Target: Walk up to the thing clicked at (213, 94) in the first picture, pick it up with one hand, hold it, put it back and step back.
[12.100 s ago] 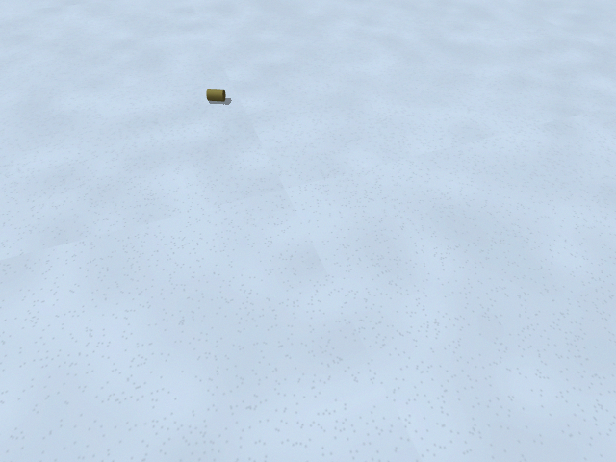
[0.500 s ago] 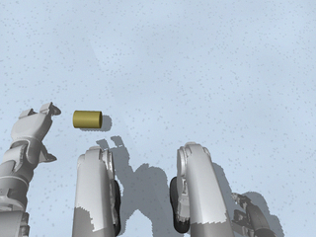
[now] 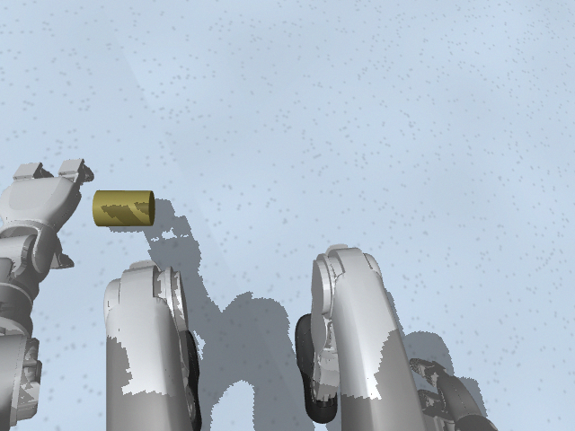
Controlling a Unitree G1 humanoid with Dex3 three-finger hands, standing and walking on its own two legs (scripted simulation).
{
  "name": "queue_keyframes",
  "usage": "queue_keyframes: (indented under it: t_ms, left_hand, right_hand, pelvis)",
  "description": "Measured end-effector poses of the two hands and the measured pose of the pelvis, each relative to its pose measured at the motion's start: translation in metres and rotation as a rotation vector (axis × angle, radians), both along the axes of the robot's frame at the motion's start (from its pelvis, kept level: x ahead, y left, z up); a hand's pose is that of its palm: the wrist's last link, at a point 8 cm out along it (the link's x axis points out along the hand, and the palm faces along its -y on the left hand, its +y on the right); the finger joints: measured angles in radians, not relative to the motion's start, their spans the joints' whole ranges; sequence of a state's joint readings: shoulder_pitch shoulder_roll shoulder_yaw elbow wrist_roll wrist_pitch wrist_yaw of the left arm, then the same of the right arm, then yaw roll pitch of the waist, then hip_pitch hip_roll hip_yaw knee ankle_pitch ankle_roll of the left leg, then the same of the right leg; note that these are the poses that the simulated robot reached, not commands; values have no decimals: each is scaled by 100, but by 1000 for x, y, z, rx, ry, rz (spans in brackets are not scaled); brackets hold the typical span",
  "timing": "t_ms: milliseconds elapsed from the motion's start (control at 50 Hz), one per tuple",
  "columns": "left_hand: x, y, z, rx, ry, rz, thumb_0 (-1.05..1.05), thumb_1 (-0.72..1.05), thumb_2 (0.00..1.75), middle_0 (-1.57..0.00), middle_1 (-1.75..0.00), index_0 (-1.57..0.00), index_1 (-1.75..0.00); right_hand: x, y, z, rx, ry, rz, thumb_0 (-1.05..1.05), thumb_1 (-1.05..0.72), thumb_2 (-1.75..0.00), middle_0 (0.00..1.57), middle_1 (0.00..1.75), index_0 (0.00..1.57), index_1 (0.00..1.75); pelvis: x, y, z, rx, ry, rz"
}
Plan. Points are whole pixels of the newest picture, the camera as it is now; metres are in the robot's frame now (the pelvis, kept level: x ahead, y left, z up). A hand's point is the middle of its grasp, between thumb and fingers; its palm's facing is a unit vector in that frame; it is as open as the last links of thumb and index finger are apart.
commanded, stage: rise first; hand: left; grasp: from above
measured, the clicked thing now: (125, 208) +0.47 +0.25 -0.32
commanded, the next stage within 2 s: none
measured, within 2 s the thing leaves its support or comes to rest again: neither
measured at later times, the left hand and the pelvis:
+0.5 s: hand (74, 218) +0.42 +0.29 -0.19, palm faces -0.46 -0.03 -0.89, open 13.7 cm; pelvis +0.01 +0.00 -0.03, yaw -1 degrees
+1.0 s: hand (80, 212) +0.43 +0.29 -0.20, palm faces -0.45 -0.02 -0.89, open 13.8 cm; pelvis +0.01 +0.00 -0.04, yaw -1 degrees
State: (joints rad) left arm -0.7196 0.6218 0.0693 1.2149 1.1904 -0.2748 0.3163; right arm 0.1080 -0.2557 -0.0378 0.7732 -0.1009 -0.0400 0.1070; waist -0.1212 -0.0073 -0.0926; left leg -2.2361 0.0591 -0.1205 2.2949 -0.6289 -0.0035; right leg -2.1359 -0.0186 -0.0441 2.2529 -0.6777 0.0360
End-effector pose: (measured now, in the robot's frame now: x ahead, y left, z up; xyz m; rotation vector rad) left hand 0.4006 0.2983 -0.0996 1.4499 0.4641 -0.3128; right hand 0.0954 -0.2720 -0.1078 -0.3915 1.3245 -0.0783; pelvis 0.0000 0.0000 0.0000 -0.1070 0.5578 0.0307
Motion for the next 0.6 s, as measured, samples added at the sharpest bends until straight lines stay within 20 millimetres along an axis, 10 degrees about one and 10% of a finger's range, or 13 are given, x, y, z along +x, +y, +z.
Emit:
queue_keyframes:
  t_ms: [600]
  left_hand:
    - [24, -9, -37, 43, -26, -102, 0, -44, 92, -14, -94, -16, -92]
  right_hand:
    - [-13, -4, -26, -12, 76, 7, 0, -91, -90, 20, 30, 21, 30]
  pelvis:
    - [8, -2, -29, -3, 3, -12]
